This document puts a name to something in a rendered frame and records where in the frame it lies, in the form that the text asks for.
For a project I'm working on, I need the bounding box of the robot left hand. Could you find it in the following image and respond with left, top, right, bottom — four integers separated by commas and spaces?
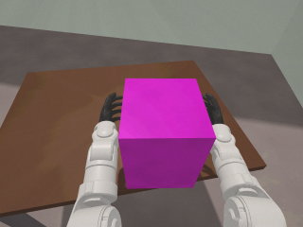
98, 92, 123, 123

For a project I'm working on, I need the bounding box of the robot left forearm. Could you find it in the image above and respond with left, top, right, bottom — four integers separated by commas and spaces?
66, 121, 119, 227

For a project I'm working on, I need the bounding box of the right robot upper arm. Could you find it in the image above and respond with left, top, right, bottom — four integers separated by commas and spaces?
223, 195, 286, 227

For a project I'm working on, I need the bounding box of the left robot upper arm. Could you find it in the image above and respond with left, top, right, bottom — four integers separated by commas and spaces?
67, 204, 122, 227

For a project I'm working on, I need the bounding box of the table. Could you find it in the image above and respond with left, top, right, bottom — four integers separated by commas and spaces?
0, 60, 267, 227

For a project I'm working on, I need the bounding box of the robot right hand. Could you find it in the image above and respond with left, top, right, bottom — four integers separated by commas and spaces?
202, 93, 224, 126

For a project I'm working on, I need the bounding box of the carton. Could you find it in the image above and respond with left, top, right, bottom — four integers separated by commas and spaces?
118, 79, 217, 189

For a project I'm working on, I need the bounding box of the robot right forearm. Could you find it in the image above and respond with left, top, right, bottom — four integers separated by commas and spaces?
210, 124, 287, 227

